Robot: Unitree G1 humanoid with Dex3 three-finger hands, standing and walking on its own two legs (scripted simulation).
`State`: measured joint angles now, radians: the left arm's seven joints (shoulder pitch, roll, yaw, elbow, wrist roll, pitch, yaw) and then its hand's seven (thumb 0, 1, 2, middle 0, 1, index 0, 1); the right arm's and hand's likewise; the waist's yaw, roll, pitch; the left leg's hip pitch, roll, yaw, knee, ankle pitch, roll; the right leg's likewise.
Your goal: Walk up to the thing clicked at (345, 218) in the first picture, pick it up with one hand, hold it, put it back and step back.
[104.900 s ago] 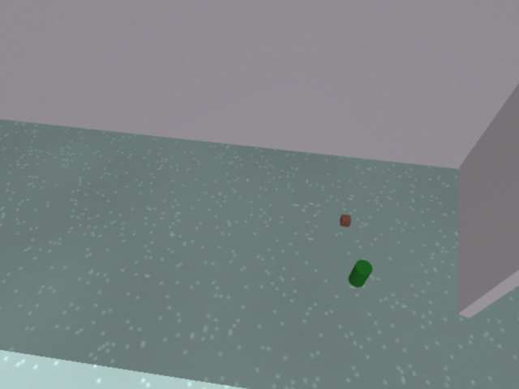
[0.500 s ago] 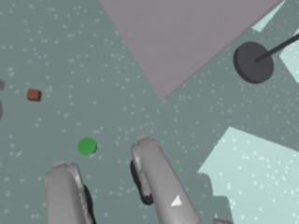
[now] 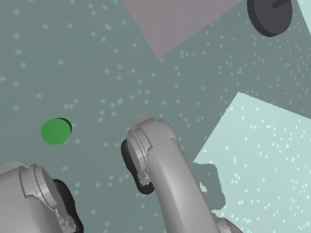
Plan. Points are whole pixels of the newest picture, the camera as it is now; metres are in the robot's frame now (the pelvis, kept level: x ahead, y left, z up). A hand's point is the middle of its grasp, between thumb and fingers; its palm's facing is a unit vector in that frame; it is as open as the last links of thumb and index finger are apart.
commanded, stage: approach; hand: left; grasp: from above
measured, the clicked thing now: out of the picture +0.60 +0.27 -0.33
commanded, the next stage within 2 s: close in in 0.44 s
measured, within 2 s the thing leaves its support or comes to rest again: neither
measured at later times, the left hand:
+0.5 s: hand out of the picture +0.56 +0.22 -0.20, palm faces -0.02 -0.41 -0.91, open 14.3 cm
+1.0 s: hand out of the picture +0.54 +0.23 -0.21, palm faces -0.11 -0.44 -0.89, open 14.3 cm
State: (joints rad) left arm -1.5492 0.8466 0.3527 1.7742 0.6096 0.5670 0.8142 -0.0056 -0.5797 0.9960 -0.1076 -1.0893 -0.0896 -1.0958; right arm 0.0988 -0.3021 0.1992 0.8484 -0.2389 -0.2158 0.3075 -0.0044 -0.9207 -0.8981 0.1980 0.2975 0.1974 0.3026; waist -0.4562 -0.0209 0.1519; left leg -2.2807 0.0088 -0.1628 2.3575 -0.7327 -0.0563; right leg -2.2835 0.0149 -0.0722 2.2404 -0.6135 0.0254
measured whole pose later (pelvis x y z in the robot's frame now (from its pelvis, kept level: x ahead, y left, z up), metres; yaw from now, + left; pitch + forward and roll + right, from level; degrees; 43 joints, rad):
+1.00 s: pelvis +0.00 +0.00 +0.00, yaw -4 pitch +36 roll -12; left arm -1.59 0.94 0.28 1.84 0.65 0.55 0.84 -0.01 -0.59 0.97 -0.08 -1.09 -0.08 -1.08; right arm 0.19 -0.38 0.24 0.74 -0.19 -0.18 0.42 -0.01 -0.92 -0.90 0.20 0.30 0.20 0.30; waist -0.53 -0.05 0.16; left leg -2.27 0.01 -0.24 2.38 -0.76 -0.06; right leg -2.24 0.02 -0.15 2.21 -0.62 0.03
